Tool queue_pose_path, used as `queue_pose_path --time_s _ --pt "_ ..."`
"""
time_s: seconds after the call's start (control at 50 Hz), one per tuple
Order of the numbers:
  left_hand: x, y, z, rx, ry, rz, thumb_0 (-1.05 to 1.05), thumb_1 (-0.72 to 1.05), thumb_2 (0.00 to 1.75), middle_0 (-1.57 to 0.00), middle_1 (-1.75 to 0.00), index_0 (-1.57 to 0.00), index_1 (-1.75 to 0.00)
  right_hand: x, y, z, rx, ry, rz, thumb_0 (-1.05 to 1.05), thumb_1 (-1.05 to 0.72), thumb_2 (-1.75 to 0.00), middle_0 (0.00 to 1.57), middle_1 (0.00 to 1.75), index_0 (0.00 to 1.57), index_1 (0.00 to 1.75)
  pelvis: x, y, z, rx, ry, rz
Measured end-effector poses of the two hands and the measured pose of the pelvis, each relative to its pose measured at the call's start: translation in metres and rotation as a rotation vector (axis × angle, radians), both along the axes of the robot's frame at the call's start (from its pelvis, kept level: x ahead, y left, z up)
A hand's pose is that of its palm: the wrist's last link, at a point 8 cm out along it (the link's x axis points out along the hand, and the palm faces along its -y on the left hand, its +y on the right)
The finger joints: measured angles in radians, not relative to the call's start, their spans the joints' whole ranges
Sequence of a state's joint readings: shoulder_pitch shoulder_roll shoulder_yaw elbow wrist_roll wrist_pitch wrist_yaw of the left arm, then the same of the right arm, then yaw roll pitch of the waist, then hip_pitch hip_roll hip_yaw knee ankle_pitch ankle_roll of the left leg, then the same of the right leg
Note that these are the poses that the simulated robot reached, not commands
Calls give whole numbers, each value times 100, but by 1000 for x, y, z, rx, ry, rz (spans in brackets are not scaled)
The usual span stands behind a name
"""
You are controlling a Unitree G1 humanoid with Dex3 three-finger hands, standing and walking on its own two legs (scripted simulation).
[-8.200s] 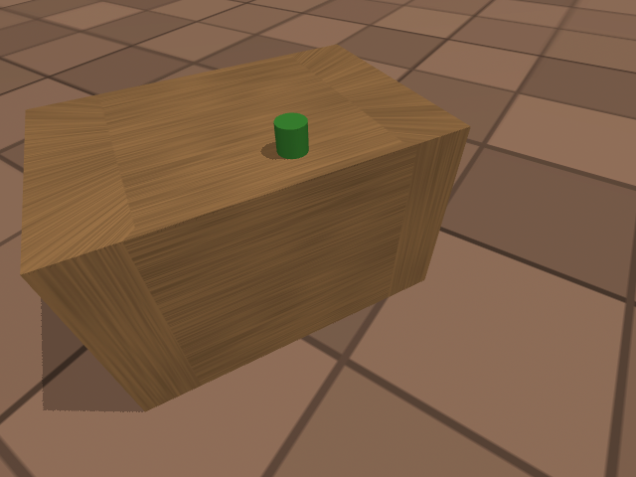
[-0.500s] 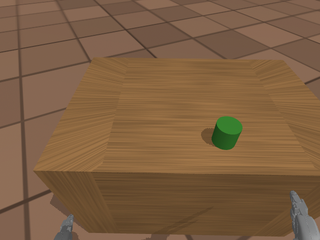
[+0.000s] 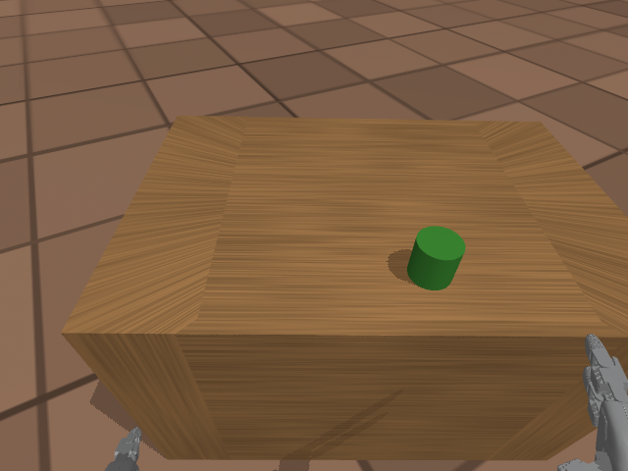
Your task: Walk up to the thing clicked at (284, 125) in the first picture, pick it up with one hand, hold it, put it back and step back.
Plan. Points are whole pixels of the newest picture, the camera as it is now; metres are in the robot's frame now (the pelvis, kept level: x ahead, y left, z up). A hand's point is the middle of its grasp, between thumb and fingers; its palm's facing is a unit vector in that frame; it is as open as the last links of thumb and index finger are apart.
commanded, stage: rise first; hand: right
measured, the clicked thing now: (434, 258) +0.51 -0.22 -0.04
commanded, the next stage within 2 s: go down in 0.54 s
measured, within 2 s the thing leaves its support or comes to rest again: neither
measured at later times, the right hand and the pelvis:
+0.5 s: hand (580, 426) +0.17 -0.25 +0.08, palm faces +0.29 +0.87 -0.39, open 17.4 cm; pelvis -0.02 +0.00 +0.00, yaw +0 degrees
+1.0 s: hand (606, 381) +0.21 -0.29 +0.10, palm faces +0.35 +0.90 -0.27, open 17.4 cm; pelvis -0.01 +0.00 +0.00, yaw -1 degrees
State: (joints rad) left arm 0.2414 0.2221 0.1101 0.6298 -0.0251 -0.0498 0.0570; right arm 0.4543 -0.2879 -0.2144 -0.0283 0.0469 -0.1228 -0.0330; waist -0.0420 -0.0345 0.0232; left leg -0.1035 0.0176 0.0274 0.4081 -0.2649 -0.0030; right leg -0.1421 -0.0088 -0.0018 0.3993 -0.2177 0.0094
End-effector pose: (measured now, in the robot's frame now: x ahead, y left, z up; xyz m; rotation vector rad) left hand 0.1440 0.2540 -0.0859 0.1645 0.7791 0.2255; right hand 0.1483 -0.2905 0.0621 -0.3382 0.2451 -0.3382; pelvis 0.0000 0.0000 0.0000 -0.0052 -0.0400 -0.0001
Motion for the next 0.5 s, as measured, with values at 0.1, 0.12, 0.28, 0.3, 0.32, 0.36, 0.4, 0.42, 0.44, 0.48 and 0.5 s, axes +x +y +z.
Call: queue_pose_path --time_s 0.1,0.12,0.28,0.3,0.32,0.36,0.4,0.42,0.44,0.48,0.5 --pt "-6 0 0 -7 -12 13 -1 -54 6 -7 -6 -6 -7 -5 -2 10 -25 -32 6 -1 53 -5 5 6 6 6 -5 -1 0 0 -8 0" --pt "-7 1 0 -5 -13 17 -1 -54 6 -7 -6 -6 -7 -6 -3 12 -30 -38 7 -1 53 -5 5 6 6 6 -6 -1 0 0 -10 0" --pt "-13 5 2 10 -26 16 -1 -54 6 -6 -6 -6 -7 -10 -1 24 -52 -96 32 -1 53 -5 5 6 5 6 -13 -2 0 -1 -16 -1" --pt "-14 6 2 11 -25 19 -1 -54 6 -6 -6 -6 -7 -10 -1 25 -54 -101 34 -1 53 -5 5 6 6 6 -13 -2 0 0 -16 -1" --pt "-15 7 2 12 -25 21 -1 -54 7 -6 -6 -6 -7 -10 -1 26 -56 -107 35 -1 54 -5 5 6 6 6 -14 -2 0 0 -17 -1" --pt "-16 7 1 13 -24 22 -1 -54 7 -6 -6 -6 -7 -10 -1 28 -62 -118 39 -1 54 -5 5 6 6 6 -15 -2 0 0 -16 0" --pt "-17 7 1 11 -25 23 -1 -54 7 -6 -6 -6 -7 -9 -1 31 -68 -128 43 -1 54 -5 5 6 6 6 -15 -1 0 0 -16 0" --pt "-17 6 1 10 -25 23 -1 -54 7 -6 -6 -6 -7 -9 -1 32 -72 -133 46 -1 54 -5 5 6 6 6 -16 -1 0 0 -16 0" --pt "-18 6 0 9 -25 21 -1 -54 7 -6 -7 -6 -7 -9 -1 34 -75 -138 48 -1 54 -5 5 6 6 6 -16 -1 0 0 -16 1" --pt "-18 5 -1 4 -23 22 -1 -54 7 -6 -7 -6 -7 -10 -1 36 -81 -145 53 -1 54 -5 5 6 6 6 -16 -1 0 1 -15 1" --pt "-18 5 -1 3 -23 24 -1 -54 7 -6 -7 -6 -7 -10 -1 37 -84 -147 53 -1 54 -5 5 6 6 6 -16 -2 0 1 -15 1"
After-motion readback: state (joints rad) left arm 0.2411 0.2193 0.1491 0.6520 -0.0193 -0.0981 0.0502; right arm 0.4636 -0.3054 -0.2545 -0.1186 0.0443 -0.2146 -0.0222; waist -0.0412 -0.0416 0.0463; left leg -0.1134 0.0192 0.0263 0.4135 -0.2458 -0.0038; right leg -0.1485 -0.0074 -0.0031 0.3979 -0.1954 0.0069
